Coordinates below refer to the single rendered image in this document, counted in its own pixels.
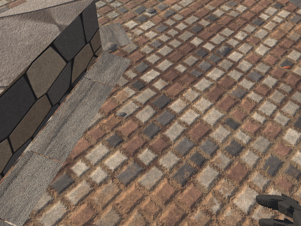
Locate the robot right hand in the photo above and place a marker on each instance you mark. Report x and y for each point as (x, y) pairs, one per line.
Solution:
(285, 205)

